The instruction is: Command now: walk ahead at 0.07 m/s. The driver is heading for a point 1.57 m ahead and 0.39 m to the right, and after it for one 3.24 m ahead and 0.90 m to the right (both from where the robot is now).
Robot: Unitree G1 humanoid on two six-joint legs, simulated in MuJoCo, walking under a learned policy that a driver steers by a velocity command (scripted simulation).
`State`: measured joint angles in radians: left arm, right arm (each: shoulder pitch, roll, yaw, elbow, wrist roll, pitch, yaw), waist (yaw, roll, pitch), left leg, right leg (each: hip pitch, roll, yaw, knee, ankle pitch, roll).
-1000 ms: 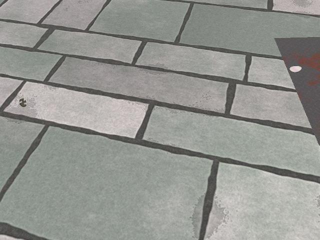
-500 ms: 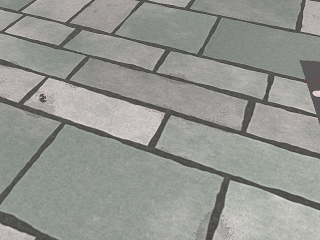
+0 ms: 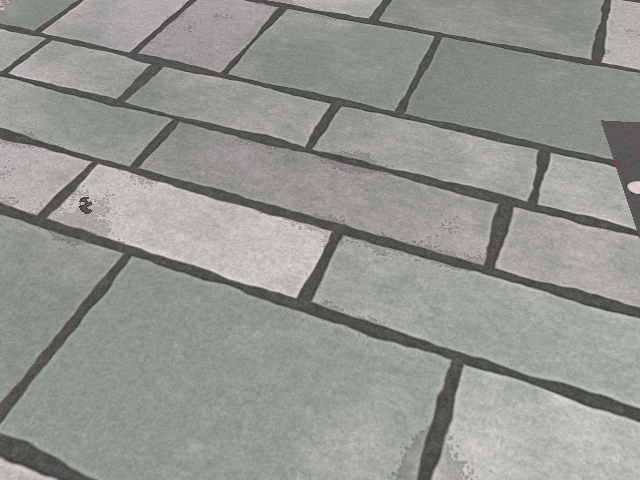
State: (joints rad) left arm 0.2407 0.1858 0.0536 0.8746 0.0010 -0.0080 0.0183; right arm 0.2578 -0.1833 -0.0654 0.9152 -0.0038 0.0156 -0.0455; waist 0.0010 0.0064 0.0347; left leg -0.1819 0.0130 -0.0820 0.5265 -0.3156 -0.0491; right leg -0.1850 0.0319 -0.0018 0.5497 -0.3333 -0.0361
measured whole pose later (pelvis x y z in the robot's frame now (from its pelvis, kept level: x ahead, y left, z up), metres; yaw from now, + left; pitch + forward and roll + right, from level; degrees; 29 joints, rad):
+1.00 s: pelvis +0.41 -0.02 +0.01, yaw -18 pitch +1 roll +0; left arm 0.25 0.26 0.07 0.78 -0.01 -0.06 -0.03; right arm 0.18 -0.28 -0.06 0.79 -0.01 -0.12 -0.01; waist 0.02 0.02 0.04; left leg -0.59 0.11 -0.09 1.13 -0.29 -0.01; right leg -0.27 0.14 0.04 0.38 -0.14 -0.12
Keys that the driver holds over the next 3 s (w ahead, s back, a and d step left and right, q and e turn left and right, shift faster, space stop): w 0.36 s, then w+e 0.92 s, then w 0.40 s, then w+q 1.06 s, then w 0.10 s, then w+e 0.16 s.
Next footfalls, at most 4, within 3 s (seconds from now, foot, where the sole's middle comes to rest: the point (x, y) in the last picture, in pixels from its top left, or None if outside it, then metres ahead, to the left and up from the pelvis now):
0.30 left None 0.12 0.15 -0.77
0.80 right None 0.46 -0.09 -0.77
1.28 left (339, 365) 0.79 0.00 -0.77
1.78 right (487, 337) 0.86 -0.36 -0.77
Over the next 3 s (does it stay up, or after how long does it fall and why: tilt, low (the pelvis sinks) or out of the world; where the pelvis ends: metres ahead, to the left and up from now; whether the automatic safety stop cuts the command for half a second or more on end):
stays up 1.41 -0.40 0.01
